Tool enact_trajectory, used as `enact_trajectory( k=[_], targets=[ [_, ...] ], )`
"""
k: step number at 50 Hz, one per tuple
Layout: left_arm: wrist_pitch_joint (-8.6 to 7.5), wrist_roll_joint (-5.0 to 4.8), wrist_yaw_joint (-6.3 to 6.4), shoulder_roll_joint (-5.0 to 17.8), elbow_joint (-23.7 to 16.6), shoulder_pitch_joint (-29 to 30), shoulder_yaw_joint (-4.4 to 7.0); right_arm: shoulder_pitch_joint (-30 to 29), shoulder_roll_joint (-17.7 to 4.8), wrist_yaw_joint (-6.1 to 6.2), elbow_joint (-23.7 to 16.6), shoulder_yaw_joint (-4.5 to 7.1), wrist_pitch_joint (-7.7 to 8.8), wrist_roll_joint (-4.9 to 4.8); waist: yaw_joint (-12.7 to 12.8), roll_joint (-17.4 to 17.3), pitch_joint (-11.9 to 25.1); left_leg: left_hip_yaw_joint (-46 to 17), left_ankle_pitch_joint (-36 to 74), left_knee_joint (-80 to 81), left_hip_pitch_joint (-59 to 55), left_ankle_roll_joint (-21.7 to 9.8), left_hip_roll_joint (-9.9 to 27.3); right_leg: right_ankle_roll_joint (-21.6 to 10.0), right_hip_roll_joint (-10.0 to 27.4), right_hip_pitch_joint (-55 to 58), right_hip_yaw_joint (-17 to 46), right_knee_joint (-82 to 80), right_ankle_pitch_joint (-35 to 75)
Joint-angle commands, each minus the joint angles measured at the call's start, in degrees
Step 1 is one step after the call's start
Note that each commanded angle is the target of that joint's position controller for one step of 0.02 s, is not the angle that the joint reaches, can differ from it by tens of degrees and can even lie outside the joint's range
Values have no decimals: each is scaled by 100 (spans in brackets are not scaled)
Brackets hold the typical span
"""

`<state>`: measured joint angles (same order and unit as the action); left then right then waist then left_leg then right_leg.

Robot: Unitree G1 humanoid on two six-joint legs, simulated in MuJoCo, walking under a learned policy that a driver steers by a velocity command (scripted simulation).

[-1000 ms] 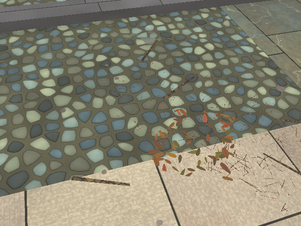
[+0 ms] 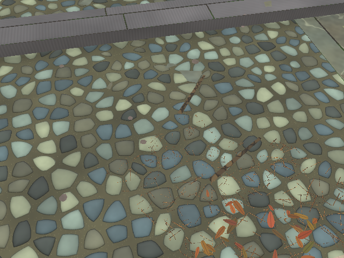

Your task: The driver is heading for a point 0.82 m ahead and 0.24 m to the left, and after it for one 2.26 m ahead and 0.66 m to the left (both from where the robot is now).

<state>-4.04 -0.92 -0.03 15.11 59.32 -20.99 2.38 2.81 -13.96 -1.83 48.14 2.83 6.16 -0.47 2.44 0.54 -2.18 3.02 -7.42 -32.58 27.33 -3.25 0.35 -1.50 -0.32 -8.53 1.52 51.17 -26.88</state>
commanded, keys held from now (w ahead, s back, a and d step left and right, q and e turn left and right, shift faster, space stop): w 0.44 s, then w+q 0.56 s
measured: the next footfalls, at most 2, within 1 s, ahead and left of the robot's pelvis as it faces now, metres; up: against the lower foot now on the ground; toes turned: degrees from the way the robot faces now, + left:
right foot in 0.48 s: +0.45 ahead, -0.14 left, +0.00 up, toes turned -2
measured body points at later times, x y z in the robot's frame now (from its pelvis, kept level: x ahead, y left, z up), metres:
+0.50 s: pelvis +0.29 -0.03 +0.00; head +0.32 -0.04 +0.45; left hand +0.50 +0.20 -0.10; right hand +0.24 -0.31 -0.15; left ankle +0.11 +0.09 -0.71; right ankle +0.41 -0.14 -0.73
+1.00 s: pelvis +0.56 -0.01 +0.00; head +0.59 +0.00 +0.45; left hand +0.49 +0.26 -0.14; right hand +0.80 -0.20 -0.10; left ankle +0.68 +0.12 -0.71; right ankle +0.41 -0.14 -0.72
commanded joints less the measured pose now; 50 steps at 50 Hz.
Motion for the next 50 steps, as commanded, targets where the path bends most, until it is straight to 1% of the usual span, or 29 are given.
enact_trajectory(
  k=[1, 2, 3, 4, 6, 8, 10, 14, 17, 20, 22, 23, 24, 25, 26, 27, 28, 29, 30, 31, 33, 35, 38, 40, 43, 46, 48, 49, 50],
  targets=[
    [-331, -193, -42, 787, -578, 352, 108, 1479, -901, 57, 130, 225, -22, 7, -729, -761, 1123, -3029, -648, 1644, -3746, -1129, 1896, -231, 378, -3445, 366, 2455, 165],
    [-322, -120, -3, 734, -599, 570, 130, 1097, -733, 38, 80, 172, -10, 50, -561, -393, 675, -2419, -130, 1862, -2892, -1039, 1671, -217, 608, -3230, 250, 2061, 611],
    [-253, -55, 25, 663, -579, 523, 168, 903, -588, 22, 62, 127, 19, 96, -351, -447, 491, -1988, 203, 2047, -2341, -936, 1464, -204, 798, -2858, 278, 1705, 907],
    [-166, -32, 28, 512, -541, 405, 159, 850, -519, -2, 91, 110, 26, 114, -228, -509, 426, -1758, 312, 2223, -2010, -918, 1337, -175, 857, -2562, 273, 1530, 1062],
    [-49, -8, 44, 307, -529, 347, 141, 990, -619, 6, 190, 134, 55, 82, -127, -473, 305, -1412, 666, 2443, -1726, -1006, 1264, -84, 900, -2498, 194, 1207, 1251],
    [-12, 38, 61, 346, -682, 729, 161, 1187, -781, 72, 286, 179, 58, 81, -163, -367, 133, -1209, 935, 2581, -1775, -1060, 1263, 32, 933, -2891, 172, 648, 1726],
    [-29, 73, 46, 329, -828, 1154, 166, 1369, -813, 141, 364, 183, 20, 65, -256, -342, 44, -995, 1022, 2638, -1907, -990, 1189, 110, 913, -3117, 139, -63, 2366],
    [-90, 34, -33, 197, -1049, 1978, 101, 1715, -880, 214, 509, 188, -22, 5, -504, -375, -121, -576, 827, 2714, -1960, -803, 991, 128, 651, -2779, -123, -1425, 3336],
    [-114, -6, -110, 219, -1211, 2432, 71, 2040, -909, 228, 690, 209, -85, -33, -638, -373, -267, -586, 800, 2577, -2485, -796, 1192, 69, 559, -2875, -125, -1879, 3272],
    [-170, -22, -209, 344, -1357, 2600, 88, 2102, -966, 264, 787, 260, -179, -59, -557, -410, -281, -664, 1208, 2209, -3119, -707, 1482, -129, 515, -2933, -73, -2160, 2732],
    [-199, -26, -235, 536, -1289, 2204, 170, 1948, -1051, 280, 762, 295, -238, -61, -279, -547, -8, -623, 2332, 1698, -3279, -587, 1503, -284, 307, -2224, -248, -2254, 2315],
    [-210, -8, -216, 702, -1113, 1586, 278, 1862, -1007, 276, 739, 276, -272, -63, 68, -541, 352, -516, 3165, 940, -3112, -481, 1301, -403, 118, -1267, -397, -2378, 2307],
    [-216, 25, -167, 1018, -813, 536, 429, 1853, -824, 272, 669, 194, -288, -20, 489, -393, 1040, -346, 2945, -320, -2396, -310, 966, -613, 313, 329, -177, -2213, 2436],
    [-201, 143, -111, 1609, -668, -350, 574, 2361, -311, 229, 524, 27, -223, 53, 456, 684, 2016, -44, 754, -2573, -266, 70, 226, -1324, 1833, 2713, 1920, -2217, 2087],
    [-165, 76, -121, 1385, -604, -501, 500, 2524, -101, 208, 612, -50, -98, -42, 436, 1484, 2587, -672, -2577, -3892, 937, 184, -382, -1780, 2512, 3350, 3912, -3177, 1250],
    [-183, 36, -109, 991, -658, -118, 372, 2036, -752, 201, 527, 130, -8, -218, 470, 970, 1792, -1124, -2438, -4409, 1485, 74, -25, -1452, 2307, 2697, 3316, -3355, 838],
    [-197, 49, -85, 759, -769, 363, 305, 1617, -863, 216, 393, 164, 21, -278, 329, 732, 1144, -954, -1913, -4324, 1593, -5, 303, -1187, 2132, 1869, 2439, -3474, 993],
    [-227, 83, -99, 553, -805, 780, 241, 1420, -799, 259, 370, 184, -7, -235, 141, 393, 697, -872, -1431, -3965, 1346, 2, 543, -1033, 1908, 1015, 1806, -3730, 1304],
    [-268, 121, -107, 367, -813, 1034, 191, 1446, -740, 294, 398, 239, -88, -177, -52, 461, 453, -903, -1110, -3633, 1038, 3, 725, -894, 1696, 468, 1285, -3947, 1562],
    [-282, 169, -117, 310, -778, 1138, 180, 1609, -581, 290, 440, 237, -181, -164, -194, 569, 356, -921, -916, -3508, 706, 8, 800, -835, 1584, 93, 943, -4122, 1710],
    [-317, 185, -97, 384, -687, 1099, 215, 1680, -348, 281, 433, 227, -319, -168, -306, 477, 203, -905, -675, -3351, 654, 35, 843, -878, 1521, -197, 426, -4350, 2163],
    [-333, 207, -33, 524, -624, 1010, 260, 1432, -367, 287, 301, 258, -381, -136, -318, 325, 56, -976, -198, -3027, 1012, 93, 840, -908, 1515, -160, 41, -4455, 2561],
    [-302, 212, 65, 610, -582, 897, 280, 1030, -345, 219, 129, 266, -350, -91, -252, 245, -47, -930, 685, -2114, 1277, 160, 766, -823, 1420, 70, -494, -4498, 2947],
    [-274, 187, 112, 675, -592, 844, 286, 649, -279, 142, -8, 227, -325, -73, -144, 199, -134, -640, 1124, -1446, 1156, 159, 717, -742, 1349, 134, -831, -4542, 3036],
    [-194, 125, 159, 783, -499, 463, 320, 20, -175, 30, -290, 149, -322, -58, 104, 66, -338, -331, 1191, -828, 1323, 95, 662, -725, 1503, 659, -1077, -4469, 3234],
    [-48, 59, 162, 865, -432, 208, 362, -352, -181, -89, -584, 124, -332, -77, 176, 86, -427, -82, 677, -493, 1553, -40, 545, -683, 1715, 1403, -1250, -4076, 3908],
    [36, 22, 181, 1002, -501, 338, 405, -275, -317, -159, -717, 180, -348, -89, -18, 263, -240, 213, 150, -398, 1085, -217, 277, -572, 1762, 1608, -1427, -3537, 5459],
    [75, 2, 202, 1098, -547, 413, 433, -74, -438, -175, -734, 240, -365, -93, -186, 405, -29, 384, -151, -440, 667, -327, 71, -512, 1764, 1664, -1488, -3091, 6444],
    [122, -6, 218, 1175, -592, 502, 453, 403, -623, -177, -671, 338, -377, -115, -488, 499, 261, 501, -397, -441, 17, -466, -156, -446, 1725, 1601, -1538, -2346, 7145]
  ],
)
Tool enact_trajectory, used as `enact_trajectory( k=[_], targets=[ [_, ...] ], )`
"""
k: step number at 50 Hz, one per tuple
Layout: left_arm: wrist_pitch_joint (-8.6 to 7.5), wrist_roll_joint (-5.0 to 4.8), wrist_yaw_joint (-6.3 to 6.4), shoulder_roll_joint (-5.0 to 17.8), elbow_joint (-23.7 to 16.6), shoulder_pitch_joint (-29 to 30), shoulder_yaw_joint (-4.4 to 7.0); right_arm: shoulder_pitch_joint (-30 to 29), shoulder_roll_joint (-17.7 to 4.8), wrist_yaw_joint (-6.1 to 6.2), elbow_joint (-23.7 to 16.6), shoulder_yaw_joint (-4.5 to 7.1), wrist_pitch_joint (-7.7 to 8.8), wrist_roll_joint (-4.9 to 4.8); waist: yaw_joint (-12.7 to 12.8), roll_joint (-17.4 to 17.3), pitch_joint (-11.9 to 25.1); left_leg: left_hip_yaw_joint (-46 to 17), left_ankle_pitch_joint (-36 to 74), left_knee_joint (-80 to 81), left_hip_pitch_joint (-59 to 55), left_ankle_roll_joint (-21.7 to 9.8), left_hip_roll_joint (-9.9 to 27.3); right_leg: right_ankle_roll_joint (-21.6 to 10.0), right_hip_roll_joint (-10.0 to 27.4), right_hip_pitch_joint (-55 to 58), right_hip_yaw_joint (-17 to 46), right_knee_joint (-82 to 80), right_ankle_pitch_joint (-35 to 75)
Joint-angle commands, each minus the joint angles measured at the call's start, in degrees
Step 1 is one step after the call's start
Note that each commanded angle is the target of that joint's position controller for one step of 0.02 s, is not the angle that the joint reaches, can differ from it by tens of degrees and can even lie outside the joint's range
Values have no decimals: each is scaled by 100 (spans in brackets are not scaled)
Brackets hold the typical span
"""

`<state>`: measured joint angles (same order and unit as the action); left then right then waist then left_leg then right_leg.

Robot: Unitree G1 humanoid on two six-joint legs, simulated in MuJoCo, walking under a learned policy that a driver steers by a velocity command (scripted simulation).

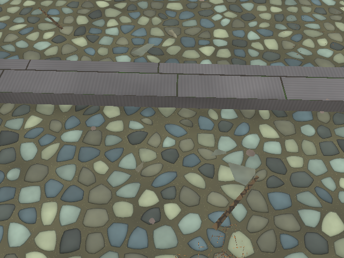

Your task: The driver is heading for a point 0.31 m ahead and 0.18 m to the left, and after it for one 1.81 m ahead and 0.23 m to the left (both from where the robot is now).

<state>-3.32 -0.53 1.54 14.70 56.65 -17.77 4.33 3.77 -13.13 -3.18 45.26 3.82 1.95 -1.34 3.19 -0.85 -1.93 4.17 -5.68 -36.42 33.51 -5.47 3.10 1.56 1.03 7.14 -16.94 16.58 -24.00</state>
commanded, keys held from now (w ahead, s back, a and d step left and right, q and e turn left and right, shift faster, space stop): w+q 0.42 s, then w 0.58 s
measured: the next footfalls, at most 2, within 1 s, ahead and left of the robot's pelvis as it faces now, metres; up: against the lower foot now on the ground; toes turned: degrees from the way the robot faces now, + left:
left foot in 0.04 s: +0.19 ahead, +0.10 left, +0.00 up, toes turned +5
right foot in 0.52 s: +0.51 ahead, -0.05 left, +0.00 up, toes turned +20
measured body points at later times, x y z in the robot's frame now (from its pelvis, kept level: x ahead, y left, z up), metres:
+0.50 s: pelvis +0.30 +0.02 +0.01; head +0.32 +0.04 +0.45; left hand +0.46 +0.31 -0.07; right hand +0.40 -0.26 -0.11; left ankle +0.15 +0.09 -0.72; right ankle +0.47 -0.06 -0.72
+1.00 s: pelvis +0.55 +0.11 +0.00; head +0.58 +0.13 +0.45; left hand +0.42 +0.35 -0.14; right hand +0.84 -0.01 -0.07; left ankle +0.62 +0.23 -0.73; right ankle +0.47 -0.06 -0.72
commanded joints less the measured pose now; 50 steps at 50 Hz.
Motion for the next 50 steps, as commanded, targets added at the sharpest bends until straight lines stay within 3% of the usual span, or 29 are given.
enact_trajectory(
  k=[1, 2, 3, 4, 5, 6, 7, 8, 10, 12, 17, 22, 24, 25, 26, 27, 28, 29, 30, 32, 35, 40, 41, 42, 44, 47, 48, 49, 50],
  targets=[
    [76, -72, 65, 1239, -376, 326, 251, 1139, -996, -2, -202, 401, 43, -45, -1042, 571, 669, 382, -269, 347, -1808, -449, -656, -593, 1416, -369, 217, 2234, 6754],
    [34, -7, 64, 1138, -481, 318, 205, 2026, -1482, 130, 8, 610, -5, -31, -1406, 45, 1175, -602, -281, 640, -3518, -750, -212, -323, 1153, -1677, 212, 3935, 5114],
    [-143, 194, -57, 132, -767, -234, -82, 1893, -2031, 177, 5, 668, 33, -52, -629, -1406, 1549, -3765, -724, 1020, -5406, -1808, 1252, 13, -89, -4343, 756, 5953, -621],
    [-432, -69, -160, 527, -929, 316, -47, 2167, -1650, 157, -135, 532, 105, 46, -979, -848, 2257, -5227, -1323, 1924, -5834, -2091, 1666, -83, -307, -5106, 2103, 6621, -1052],
    [-578, -274, -209, 782, -1097, 912, 24, 1955, -1299, 158, -109, 439, 177, 91, -1062, -548, 1469, -4362, -906, 2033, -5382, -1723, 1488, -264, 26, -5600, 2222, 6464, -496],
    [-633, -217, -188, 749, -1087, 966, 11, 1539, -1080, 160, -183, 376, 226, 54, -791, -87, 1005, -3581, -372, 2001, -4522, -1481, 1229, -344, 305, -5380, 2219, 5919, 33],
    [-610, -63, -144, 782, -1001, 935, 58, 1100, -889, 161, -292, 314, 239, 48, -539, 132, 682, -3000, 234, 2057, -3653, -1315, 993, -300, 478, -4940, 2188, 5405, 279],
    [-527, -3, -138, 851, -975, 798, 112, 877, -776, 186, -392, 260, 249, 94, -340, 83, 593, -2676, 665, 2172, -3094, -1253, 845, -241, 597, -4497, 2223, 5111, 451],
    [-367, 67, -133, 744, -1031, 728, 127, 863, -880, 241, -430, 263, 258, 76, -181, 73, 474, -2402, 1069, 2342, -2523, -1246, 723, -54, 615, -4183, 2131, 4575, 592],
    [-289, 137, -100, 591, -1177, 1057, 84, 1038, -1090, 324, -414, 313, 265, 61, -229, 29, 313, -2090, 1317, 2437, -2165, -1212, 582, 132, 530, -4214, 2003, 3874, 1081],
    [-313, 78, -166, 387, -1525, 2085, -27, 1450, -1164, 409, -341, 342, 189, 22, -646, -332, 139, -1738, 533, 2311, -1801, -735, 143, 179, 60, -3695, 1872, 1753, 2917],
    [-422, 2, -277, 701, -1724, 2291, 39, 1732, -1065, 442, -236, 319, 122, -3, -681, -528, 192, -2435, 132, 1661, -2600, -603, 496, -13, -31, -3565, 2093, 1095, 2590],
    [-500, 20, -313, 793, -1628, 1905, 77, 1718, -1026, 469, -229, 305, 89, 37, -482, -705, 275, -2558, 586, 1287, -2835, -521, 586, -211, -51, -3139, 1960, 958, 2247],
    [-534, 71, -298, 916, -1480, 1398, 149, 1683, -905, 462, -255, 255, 87, 53, -234, -696, 531, -2433, 1192, 788, -2816, -394, 352, -387, -95, -2409, 1859, 795, 2247],
    [-559, 166, -275, 1148, -1367, 608, 221, 1616, -682, 431, -345, 153, 107, 110, 140, -450, 1204, -2122, 1049, -431, -2329, -200, 65, -739, 514, -1100, 2390, 1035, 2270],
    [-506, 244, -256, 1650, -1176, -266, 369, 2360, -395, 429, -396, 63, 165, 2, 67, 959, 2098, -1421, -477, -2458, -458, 283, -708, -1665, 1722, 1042, 4611, 864, 1426],
    [-453, 61, -324, 1408, -995, -485, 333, 2582, -581, 428, -340, 45, 211, -74, 74, 1800, 2125, -1440, -2796, -3465, 675, 384, -784, -1982, 2231, 1390, 6284, 116, 133],
    [-424, -42, -323, 970, -1083, -182, 205, 2047, -1027, 414, -373, 142, 218, -103, 174, 1089, 1247, -1594, -2467, -3906, 1183, 366, -492, -1729, 2048, 773, 5776, -11, -586],
    [-365, 4, -305, 797, -1170, 172, 137, 1508, -1070, 414, -486, 142, 217, -44, 147, 595, 724, -1356, -2017, -3875, 1168, 343, -254, -1514, 1810, 17, 4966, -72, -321],
    [-327, 110, -294, 577, -1186, 581, 29, 1118, -951, 393, -614, 157, 233, 89, -138, 451, 189, -1164, -1449, -3154, 789, 307, 130, -1389, 1390, -1161, 4013, -366, 786],
    [-360, 65, -283, 658, -1073, 509, 31, 1225, -640, 358, -621, 82, 205, 77, -290, 638, 220, -913, -1193, -2465, 427, 380, 313, -1467, 1192, -1579, 3352, -678, 1711],
    [-293, -30, -208, 997, -917, 213, 106, 359, -441, 310, -870, -55, 267, 106, -66, 493, 131, -620, 202, -634, 265, 530, 294, -1367, 1002, -1580, 2480, -888, 2493],
    [-244, 152, -280, 724, -689, -177, 31, 163, -294, 119, -933, -159, 130, 524, -78, 309, 49, -130, 391, -342, -336, 562, 71, -1139, 708, -1923, 2086, -924, 2762],
    [-213, 160, -321, 734, -654, -279, 35, 64, -223, 40, -957, -169, 68, 493, -13, 573, 24, -23, 550, -165, -566, 562, -3, -1050, 642, -1958, 1971, -906, 2799],
    [-179, 149, -343, 822, -634, -359, 56, -71, -403, 11, -992, -146, 19, 384, 4, 725, 7, -92, 518, 80, -690, 507, -1, -972, 819, -1655, 2046, -762, 2895],
    [-120, 181, -285, 1050, -592, -409, 112, -20, -672, 98, -997, -82, 47, 392, -129, 684, 40, -125, -237, 575, -950, 323, -132, -872, 1144, -1006, 2210, -235, 3463],
    [-96, 164, -262, 1057, -567, -408, 107, 375, -707, 146, -861, -55, 83, 431, -333, 610, 193, -75, -343, 891, -1479, 224, -263, -808, 1090, -919, 2100, 315, 4096],
    [-77, 156, -250, 908, -539, -506, 51, 1125, -844, 211, -592, 10, 153, 510, -619, 359, 638, -111, -349, 1159, -2504, 61, -303, -711, 827, -1089, 1863, 1350, 4363],
    [-78, 154, -240, 608, -748, -451, -54, 2155, -1225, 281, -441, 100, 214, 628, -1040, -283, 1439, -1316, -718, 1194, -3912, -244, 857, -583, 548, -1977, 1593, 2978, 2943]
  ],
)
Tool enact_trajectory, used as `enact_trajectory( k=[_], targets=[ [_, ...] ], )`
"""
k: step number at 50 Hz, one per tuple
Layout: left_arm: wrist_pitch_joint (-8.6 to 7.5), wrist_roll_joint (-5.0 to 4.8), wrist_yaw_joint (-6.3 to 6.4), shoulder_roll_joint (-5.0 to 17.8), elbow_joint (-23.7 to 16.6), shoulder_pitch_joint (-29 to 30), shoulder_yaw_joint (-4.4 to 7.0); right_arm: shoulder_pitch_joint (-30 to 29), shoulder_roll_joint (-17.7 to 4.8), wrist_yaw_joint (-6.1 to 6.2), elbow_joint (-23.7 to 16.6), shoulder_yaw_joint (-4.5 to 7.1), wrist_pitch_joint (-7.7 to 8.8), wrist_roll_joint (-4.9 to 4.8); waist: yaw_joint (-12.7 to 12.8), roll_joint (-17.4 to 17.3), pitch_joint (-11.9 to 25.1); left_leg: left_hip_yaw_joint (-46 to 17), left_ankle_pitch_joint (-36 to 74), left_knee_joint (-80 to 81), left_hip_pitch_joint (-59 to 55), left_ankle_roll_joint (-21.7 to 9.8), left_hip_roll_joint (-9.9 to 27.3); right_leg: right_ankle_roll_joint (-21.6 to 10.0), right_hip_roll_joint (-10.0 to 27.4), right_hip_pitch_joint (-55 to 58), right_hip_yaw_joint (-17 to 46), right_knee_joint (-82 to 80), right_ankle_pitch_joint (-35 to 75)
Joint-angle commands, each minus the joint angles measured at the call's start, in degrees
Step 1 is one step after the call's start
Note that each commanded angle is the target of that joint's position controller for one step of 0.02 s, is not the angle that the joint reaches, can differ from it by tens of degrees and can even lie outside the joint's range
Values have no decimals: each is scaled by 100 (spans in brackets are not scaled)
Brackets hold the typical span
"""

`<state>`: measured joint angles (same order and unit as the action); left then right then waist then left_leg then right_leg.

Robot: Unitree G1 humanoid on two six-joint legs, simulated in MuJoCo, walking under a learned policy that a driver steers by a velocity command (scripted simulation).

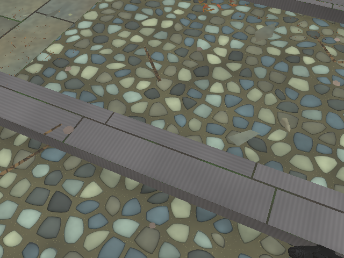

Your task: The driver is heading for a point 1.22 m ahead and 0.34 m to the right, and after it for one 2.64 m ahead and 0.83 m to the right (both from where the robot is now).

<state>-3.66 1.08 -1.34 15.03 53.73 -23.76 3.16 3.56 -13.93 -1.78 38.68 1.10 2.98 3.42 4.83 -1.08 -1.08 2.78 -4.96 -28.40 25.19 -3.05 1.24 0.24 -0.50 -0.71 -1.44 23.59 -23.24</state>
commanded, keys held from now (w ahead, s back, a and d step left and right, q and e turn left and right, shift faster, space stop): w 1.00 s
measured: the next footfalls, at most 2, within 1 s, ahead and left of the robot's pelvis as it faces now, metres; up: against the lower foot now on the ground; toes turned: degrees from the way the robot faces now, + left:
right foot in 0.50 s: +0.41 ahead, -0.11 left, +0.00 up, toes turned -5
left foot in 0.92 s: +0.62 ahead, +0.10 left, +0.00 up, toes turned +4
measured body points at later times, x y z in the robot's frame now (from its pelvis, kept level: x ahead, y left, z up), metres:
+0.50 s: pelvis +0.26 -0.01 +0.00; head +0.28 -0.03 +0.45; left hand +0.45 +0.22 -0.10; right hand +0.20 -0.27 -0.15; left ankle +0.10 +0.09 -0.73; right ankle +0.37 -0.10 -0.73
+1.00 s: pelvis +0.51 -0.02 +0.01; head +0.54 -0.02 +0.46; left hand +0.43 +0.22 -0.14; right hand +0.69 -0.23 -0.11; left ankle +0.58 +0.10 -0.69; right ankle +0.37 -0.11 -0.73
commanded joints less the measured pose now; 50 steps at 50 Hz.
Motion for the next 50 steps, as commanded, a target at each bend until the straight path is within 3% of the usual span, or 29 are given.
enact_trajectory(
  k=[1, 2, 3, 4, 6, 10, 15, 19, 22, 23, 24, 25, 26, 27, 28, 29, 30, 31, 32, 36, 40, 42, 45, 47, 48, 49, 50],
  targets=[
    [-48, -115, 38, 113, -636, -419, -36, 2336, -1821, 169, 289, 532, 68, 81, -930, -1785, 1765, -3654, -1079, 1075, -4193, -1114, 2378, -269, -282, -3115, -271, 3937, -606],
    [25, 50, 90, 741, -508, -141, 115, 2119, -1481, 150, 277, 489, 14, -137, -968, -886, 1378, -3851, -1294, 1233, -3773, -1143, 2192, -366, -19, -3612, 317, 4462, -671],
    [21, 42, 45, 721, -567, 209, 130, 1688, -1084, 132, 269, 366, 23, -181, -792, -535, 688, -3004, -1086, 1249, -3168, -1042, 1882, -419, 241, -3715, 399, 4467, -177],
    [5, 9, 6, 581, -583, 391, 84, 1443, -806, 109, 292, 284, 54, -176, -681, -364, 373, -2418, -568, 1441, -2615, -937, 1596, -403, 413, -3546, 376, 4207, 188],
    [113, 94, -39, 481, -508, 365, 56, 1254, -595, 126, 388, 211, 117, -197, -444, -485, 158, -1683, 58, 1725, -2030, -734, 1190, -293, 581, -3099, 300, 3799, 475],
    [210, 142, -116, 365, -564, 699, 23, 1554, -743, 131, 699, 271, 239, -277, -385, -329, 41, -1242, 519, 2066, -1966, -908, 1109, -115, 644, -3271, 155, 3409, 986],
    [185, 99, -145, 247, -882, 1781, -72, 1881, -746, 112, 1045, 276, 224, -267, -619, -281, -320, -765, 573, 2262, -2017, -880, 928, 15, 663, -3433, -39, 1999, 1836],
    [155, 65, -115, 277, -1065, 2290, -109, 2179, -832, 119, 1326, 292, 216, -237, -747, -309, -360, -616, 1118, 2032, -2287, -770, 1004, -121, 474, -3063, -205, 1240, 1979],
    [98, 70, -57, 392, -1118, 2234, -75, 2112, -938, 161, 1454, 315, 195, -219, -625, -289, -349, -640, 1825, 1667, -2618, -674, 1181, -350, 347, -2716, -239, 935, 1595],
    [68, 83, -22, 445, -1043, 1945, -42, 2026, -976, 170, 1482, 321, 187, -215, -468, -271, -213, -568, 2541, 1265, -2678, -606, 1155, -445, 202, -2292, -315, 780, 1411],
    [19, 120, 22, 475, -822, 1268, -1, 1930, -980, 171, 1506, 316, 167, -230, -149, -135, 113, -361, 3239, 414, -2617, -491, 957, -564, 15, -1459, -419, 378, 1529],
    [-44, 208, 88, 741, -516, 303, 97, 1935, -846, 178, 1477, 258, 171, -237, 184, 97, 711, -154, 2808, -774, -2040, -355, 662, -757, 275, -142, -103, 283, 1536],
    [-67, 319, 156, 1466, -432, -480, 284, 2246, -355, 151, 1221, 112, 202, -401, 255, 1278, 1473, 241, 576, -2816, -295, -58, -26, -1317, 1891, 1555, 2094, -16, 1131],
    [18, 112, 112, 1538, -339, -462, 331, 2344, -572, 178, 1320, 195, 182, -309, 138, 1618, 1647, -243, -2494, -3882, 670, -70, -631, -1608, 2434, 1666, 3784, -821, 990],
    [58, -5, 88, 1223, -469, 194, 252, 2080, -751, 180, 1341, 258, 140, -212, -123, 869, 829, -663, -2197, -4200, 972, -165, -204, -1510, 2213, 918, 3088, -876, 434],
    [54, -18, 64, 781, -578, 715, 138, 1808, -657, 124, 1308, 230, 148, -201, -273, 478, 302, -632, -1720, -4006, 956, -190, 44, -1402, 1967, 180, 2482, -1066, 307],
    [31, -8, 61, 542, -583, 938, 66, 1674, -541, 94, 1301, 212, 129, -218, -415, 449, -29, -570, -1422, -3634, 788, -182, 246, -1203, 1679, -338, 1952, -1321, 533],
    [-10, -21, 76, 422, -516, 989, 23, 1654, -498, 75, 1307, 202, 68, -145, -541, 562, -155, -538, -1251, -3388, 554, -118, 348, -1059, 1464, -656, 1569, -1460, 979],
    [-57, 4, 83, 418, -457, 932, 15, 1736, -422, 48, 1380, 176, 3, -88, -592, 586, -81, -460, -1118, -3396, 341, -48, 337, -1043, 1370, -762, 1313, -1498, 1474],
    [-190, -47, 79, 581, -197, 474, 58, 1264, -343, -28, 1282, 160, -93, -85, -596, 434, -132, -250, -636, -3074, 791, 174, 456, -1176, 1281, -581, 800, -1644, 2489],
    [-155, -30, 91, 486, 10, 72, 21, 365, -249, -43, 1020, 109, -113, -121, -388, 436, -335, -50, -101, -2152, 1228, 338, 475, -1123, 1145, -275, 475, -1625, 3002],
    [-133, 15, 101, 436, 89, -106, 4, 192, -145, -28, 974, 51, -124, -150, -342, 530, -294, 97, -45, -1884, 1076, 335, 389, -1126, 1136, -203, 334, -1502, 3228],
    [-87, 65, 155, 441, 218, -445, -10, -234, -165, 18, 780, 31, -118, -131, -229, 487, -394, 101, -283, -1916, 1609, 180, 388, -1275, 1459, 479, 527, -1327, 3684],
    [-22, 54, 194, 372, 310, -653, -40, -658, -185, 37, 598, 15, -97, -112, -74, 312, -506, 373, -930, -1795, 1918, 107, 203, -1288, 1349, 981, 495, -1152, 4095],
    [16, 83, 232, 315, 418, -897, -73, -916, -113, 28, 503, -8, -75, -101, 62, 213, -547, 547, -1301, -1618, 1955, 70, 49, -1279, 1287, 1331, 522, -926, 4659],
    [27, 174, 268, 332, 443, -822, -95, -772, -4, 31, 520, -26, -15, -146, -73, 288, -443, 608, -1277, -1296, 1473, -39, -143, -1159, 1263, 1407, 377, -475, 6063],
    [46, 188, 279, 480, 456, -727, -71, -386, -14, 70, 647, -8, 35, -184, -223, 437, -106, 716, -1406, -815, 588, -128, -454, -1029, 1135, 1301, 236, 159, 7281]
  ],
)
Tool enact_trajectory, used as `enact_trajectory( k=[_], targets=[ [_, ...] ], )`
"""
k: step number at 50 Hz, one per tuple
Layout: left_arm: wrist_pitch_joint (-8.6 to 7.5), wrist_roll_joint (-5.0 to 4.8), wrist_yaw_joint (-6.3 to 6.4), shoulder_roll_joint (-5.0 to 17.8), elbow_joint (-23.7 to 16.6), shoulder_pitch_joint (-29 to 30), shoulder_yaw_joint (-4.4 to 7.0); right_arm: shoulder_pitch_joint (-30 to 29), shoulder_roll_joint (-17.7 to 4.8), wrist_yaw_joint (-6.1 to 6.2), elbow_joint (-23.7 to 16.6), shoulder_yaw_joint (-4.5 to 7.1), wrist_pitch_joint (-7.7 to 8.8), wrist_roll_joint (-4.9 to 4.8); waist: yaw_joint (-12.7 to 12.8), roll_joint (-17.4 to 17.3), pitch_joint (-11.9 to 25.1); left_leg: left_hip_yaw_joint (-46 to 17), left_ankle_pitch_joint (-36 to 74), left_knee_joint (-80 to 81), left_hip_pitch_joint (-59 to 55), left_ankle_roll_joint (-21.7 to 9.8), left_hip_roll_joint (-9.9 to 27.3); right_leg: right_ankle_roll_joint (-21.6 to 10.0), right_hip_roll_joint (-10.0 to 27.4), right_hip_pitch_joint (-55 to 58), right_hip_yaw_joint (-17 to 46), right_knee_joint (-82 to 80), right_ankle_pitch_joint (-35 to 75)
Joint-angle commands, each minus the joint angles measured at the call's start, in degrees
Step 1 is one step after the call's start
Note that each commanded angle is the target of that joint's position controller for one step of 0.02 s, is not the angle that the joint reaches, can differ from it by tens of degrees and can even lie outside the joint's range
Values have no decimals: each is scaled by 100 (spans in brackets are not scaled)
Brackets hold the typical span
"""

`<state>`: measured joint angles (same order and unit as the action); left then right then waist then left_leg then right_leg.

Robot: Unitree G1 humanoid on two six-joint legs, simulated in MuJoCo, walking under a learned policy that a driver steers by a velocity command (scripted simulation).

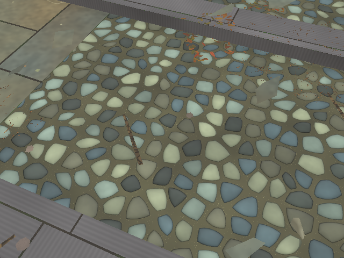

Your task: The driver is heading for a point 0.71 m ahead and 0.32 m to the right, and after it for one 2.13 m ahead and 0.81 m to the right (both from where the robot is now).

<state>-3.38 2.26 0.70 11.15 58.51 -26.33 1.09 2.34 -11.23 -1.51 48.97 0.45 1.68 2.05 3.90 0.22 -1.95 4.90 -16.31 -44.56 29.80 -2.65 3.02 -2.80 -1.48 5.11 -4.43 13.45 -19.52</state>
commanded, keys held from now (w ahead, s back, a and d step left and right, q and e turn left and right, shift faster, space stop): w+e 1.00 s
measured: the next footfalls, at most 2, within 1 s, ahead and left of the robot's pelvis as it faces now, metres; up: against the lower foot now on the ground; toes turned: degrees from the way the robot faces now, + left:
right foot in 0.46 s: +0.41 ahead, -0.09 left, +0.08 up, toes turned -13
left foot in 0.96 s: +0.75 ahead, -0.04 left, +0.08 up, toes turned -34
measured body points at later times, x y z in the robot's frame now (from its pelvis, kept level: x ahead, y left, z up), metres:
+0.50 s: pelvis +0.29 -0.02 +0.01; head +0.31 -0.02 +0.46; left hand +0.53 +0.18 -0.07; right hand +0.23 -0.27 -0.13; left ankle +0.10 +0.13 -0.65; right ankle +0.37 -0.08 -0.66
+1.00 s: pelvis +0.58 -0.06 +0.06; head +0.60 -0.08 +0.51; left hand +0.75 +0.17 -0.05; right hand +0.68 -0.38 +0.00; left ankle +0.72 -0.02 -0.66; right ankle +0.38 -0.08 -0.62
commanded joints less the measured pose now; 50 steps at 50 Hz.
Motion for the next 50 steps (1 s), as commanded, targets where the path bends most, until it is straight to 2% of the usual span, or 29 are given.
enact_trajectory(
  k=[1, 2, 3, 4, 5, 6, 8, 12, 15, 17, 18, 19, 21, 22, 23, 24, 25, 26, 27, 28, 30, 35, 38, 42, 46, 47, 48, 49, 50],
  targets=[
    [27, 8, 75, 1080, 9, -427, 194, 402, -374, 97, -193, 118, 228, -86, -403, 511, 299, 406, 70, 1555, -961, -238, -760, -661, 1171, 413, 622, 2006, 7305],
    [17, -178, 46, 1156, -54, -87, 225, 1441, -576, 161, 144, 224, 292, -64, -934, 438, 715, 174, 1377, 2519, -2713, -351, -515, -519, 1020, -510, 578, 3036, 6533],
    [-76, -333, -3, 888, -338, 286, 143, 2424, -1148, 264, 354, 395, 293, 97, -1307, 265, 1357, -998, 1681, 2417, -4773, -592, 721, -350, 764, -2343, 578, 4391, 3676],
    [-121, -419, 12, 9, -520, -27, -2, 2747, -1806, 242, 435, 522, 246, 203, -981, -1010, 1734, -2725, 5275, 1897, -6174, -1107, 2567, -125, -67, -4305, 283, 6249, -1374],
    [-54, -402, 137, 470, -476, 312, 146, 3000, -1712, 204, 540, 593, 178, 40, -1341, -305, 1665, -2381, 4847, 2063, -5418, -1484, 2479, -174, 72, -4545, 777, 7033, -967],
    [-36, -360, 146, 433, -600, 755, 177, 2567, -1138, 155, 533, 437, 188, 85, -1123, -348, 744, -1938, 3563, 2386, -4699, -1294, 2123, -219, 261, -5046, 680, 7431, -655],
    [129, -237, 109, 315, -801, 1199, 246, 2166, -421, 117, 584, 229, 221, 81, -843, -585, -106, -1304, 1953, 2877, -3593, -738, 1654, -310, 290, -5710, 429, 8555, -698],
    [382, -204, 5, -414, -1712, 1978, -8, 2060, -132, 85, 901, 85, 379, 24, -194, -724, -686, -327, 438, 3633, -1858, -309, 1218, -509, 335, -6592, 329, 9157, -742],
    [416, -85, -59, -178, -2286, 2377, -48, 1898, -415, 224, 887, 77, 455, 61, 153, -556, -784, 304, 1600, 4158, -1359, -405, 1108, -465, 405, -6265, 217, 7774, -275],
    [426, -9, -142, -148, -2267, 2168, -93, 1745, -524, 299, 774, 78, 512, -59, 285, -232, -489, 832, 2955, 4127, -1340, -476, 886, -461, 440, -5271, -245, 6507, 291],
    [246, -392, -177, 215, -2211, 1792, 9, 1199, -916, 386, 499, 143, 440, -174, 504, -425, 38, 970, 4915, 3662, -1133, -334, 869, -402, 449, -4059, -187, 5699, 962],
    [170, -380, -189, 318, -2261, 1924, 72, 1582, -1349, 467, 460, 260, 417, -221, 400, -608, 668, 837, 7025, 3323, -1663, -395, 1061, -348, 57, -3348, -548, 5482, 883],
    [215, -319, -268, 574, -2338, 1779, 223, 1622, -1812, 572, 429, 404, 237, -314, 603, -1075, 1095, 702, 9222, 2027, -3164, -348, 1391, -477, -207, -3208, -571, 4602, 51],
    [270, -367, -308, 867, -2195, 1166, 364, 1447, -1808, 550, 347, 427, 155, -357, 898, -1080, 1377, 651, 9122, 933, -3502, -280, 1325, -645, -369, -2520, -425, 3621, 170],
    [300, -411, -341, 1219, -2041, 667, 525, 1548, -1682, 545, 219, 432, 153, -431, 1080, -697, 1530, 517, 7260, -629, -2750, -123, 1003, -854, -399, -1192, 345, 2434, 782],
    [314, -409, -281, 1769, -1981, 963, 577, 2012, -428, 370, -104, 139, 291, -64, 73, 1623, 1498, 245, -261, -3304, -151, 252, -416, -1768, 1022, 52, 3558, 1790, 1070],
    [228, -180, -194, 1580, -2134, 790, 518, 2025, -682, 94, -236, 210, 621, -53, 219, 1508, 2611, -1480, -863, -4992, 706, 82, -813, -2489, 1816, 499, 6085, 516, 25],
    [95, -179, -216, 1174, -1967, 704, 389, 1449, -1007, -19, -467, 369, 745, -324, 182, 828, 1573, -1509, -637, -5362, 1501, -40, -666, -2142, 1799, 43, 5703, 232, -319],
    [-1, -328, -270, 960, -1724, 694, 329, 1128, -724, 12, -673, 256, 769, -339, -31, 184, 550, -1256, -622, -5180, 1873, -74, -474, -1807, 1539, -750, 4734, 370, -123],
    [-57, -318, -321, 736, -1675, 985, 258, 953, -488, 84, -787, 178, 745, -241, -324, -242, 183, -1107, -475, -5103, 1860, -92, -276, -1532, 1272, -1463, 3921, 487, 654],
    [-108, -274, -320, 622, -1839, 1536, 220, 1113, -652, 157, -948, 193, 584, -247, -770, -155, 106, -1018, -140, -4289, 1246, -77, 35, -1360, 681, -2362, 2728, 359, 1230],
    [-174, -353, -92, 946, -1845, 859, 326, 126, -639, 237, -1506, 226, 463, -39, -498, -20, 334, -608, 840, -1689, 1114, 317, 78, -1205, 407, -2183, 2112, 76, 2731],
    [-52, -383, 62, 1046, -1857, 543, 378, -674, -397, 220, -1722, 147, 454, -154, -153, 359, 415, -568, 1511, 236, 680, 568, -252, -1043, 302, -1981, 2034, 217, 2383],
    [56, -429, 56, 1165, -1886, 324, 456, -1130, -681, 107, -1811, 269, 522, -292, 105, 566, 427, -739, 1791, 1395, 268, 602, -484, -963, 598, -1444, 2629, 510, 1805],
    [138, -413, 96, 1141, -1970, 566, 515, -501, -1005, 59, -1658, 481, 671, -281, -268, 796, 568, -801, 1336, 2150, -700, 211, -574, -751, 653, -942, 3032, 1387, 2616],
    [112, -395, 65, 1018, -2077, 743, 477, 132, -1190, 85, -1545, 575, 711, -219, -588, 779, 1029, -896, 1507, 2163, -1783, -44, -296, -577, 428, -1185, 2803, 2103, 3014],
    [68, -281, 20, 727, -2270, 872, 365, 1119, -1522, 142, -1485, 667, 712, -112, -1012, 321, 1905, -1820, 1290, 1872, -3471, -498, 719, -365, 173, -2042, 2378, 3610, 2182],
    [36, -392, 6, 401, -2320, -120, 245, 1638, -1800, 130, -1251, 740, 659, -49, -617, -1728, 2634, -4488, 482, 2196, -5521, -1566, 2043, 56, -626, -4242, 1720, 5327, -1237],
    [40, -465, 30, 977, -2183, -197, 313, 1621, -1315, 126, -1314, 655, 610, -195, -731, -1435, 2347, -5196, -1120, 2515, -5315, -1533, 2205, 132, -91, -5011, 1696, 6265, -1282]
  ],
)
Over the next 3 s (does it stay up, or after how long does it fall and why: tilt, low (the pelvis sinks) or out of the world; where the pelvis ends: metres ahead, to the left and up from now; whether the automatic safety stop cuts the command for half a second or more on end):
stays up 0.80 -0.18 0.07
